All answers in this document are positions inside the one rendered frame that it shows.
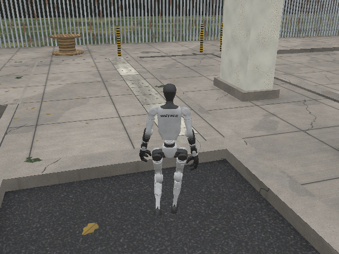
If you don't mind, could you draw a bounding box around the robot left hand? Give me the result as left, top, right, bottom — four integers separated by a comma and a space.
139, 150, 151, 162

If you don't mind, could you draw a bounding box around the right robot shin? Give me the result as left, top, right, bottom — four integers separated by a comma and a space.
173, 173, 183, 207

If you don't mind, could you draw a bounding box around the right robot forearm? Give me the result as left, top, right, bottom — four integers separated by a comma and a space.
188, 129, 198, 157

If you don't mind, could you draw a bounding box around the robot right upper arm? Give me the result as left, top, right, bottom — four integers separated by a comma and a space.
181, 107, 193, 137

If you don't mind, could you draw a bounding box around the robot right hand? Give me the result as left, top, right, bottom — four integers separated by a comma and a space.
186, 155, 199, 170

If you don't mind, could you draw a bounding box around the left robot forearm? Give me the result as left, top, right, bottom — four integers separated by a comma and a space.
140, 128, 150, 151

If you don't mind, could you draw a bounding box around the left robot foot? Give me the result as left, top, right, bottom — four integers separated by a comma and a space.
154, 208, 162, 215

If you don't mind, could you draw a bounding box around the robot left upper arm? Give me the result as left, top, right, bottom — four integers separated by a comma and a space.
145, 106, 158, 135

